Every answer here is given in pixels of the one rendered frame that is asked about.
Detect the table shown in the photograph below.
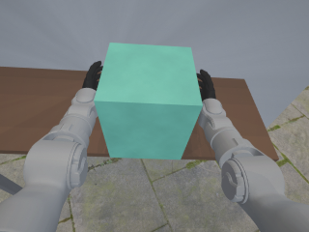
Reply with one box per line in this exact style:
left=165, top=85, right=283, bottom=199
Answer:
left=0, top=67, right=279, bottom=195

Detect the carton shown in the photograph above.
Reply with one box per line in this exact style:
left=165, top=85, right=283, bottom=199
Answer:
left=94, top=43, right=203, bottom=160

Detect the robot right hand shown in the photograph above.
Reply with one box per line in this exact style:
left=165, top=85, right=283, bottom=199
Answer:
left=196, top=69, right=216, bottom=101

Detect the robot left hand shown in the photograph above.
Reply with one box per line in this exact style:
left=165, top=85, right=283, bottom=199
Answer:
left=82, top=61, right=103, bottom=90

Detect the robot left upper arm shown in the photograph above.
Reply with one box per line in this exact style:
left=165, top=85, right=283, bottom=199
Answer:
left=0, top=139, right=88, bottom=232

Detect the robot right upper arm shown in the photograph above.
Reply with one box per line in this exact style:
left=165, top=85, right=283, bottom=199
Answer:
left=221, top=156, right=309, bottom=232

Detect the right robot forearm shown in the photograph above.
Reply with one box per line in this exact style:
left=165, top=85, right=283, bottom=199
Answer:
left=198, top=98, right=285, bottom=190

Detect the left robot forearm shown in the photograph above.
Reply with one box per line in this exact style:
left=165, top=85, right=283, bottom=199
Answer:
left=23, top=88, right=98, bottom=182

